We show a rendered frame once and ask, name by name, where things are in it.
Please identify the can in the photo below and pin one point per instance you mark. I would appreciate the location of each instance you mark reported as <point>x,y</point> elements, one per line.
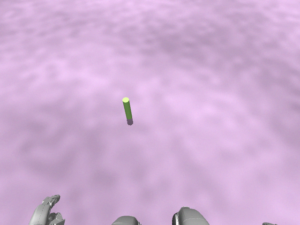
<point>127,108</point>

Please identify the left robot hand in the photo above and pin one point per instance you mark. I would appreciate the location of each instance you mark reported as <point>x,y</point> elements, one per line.
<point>42,215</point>

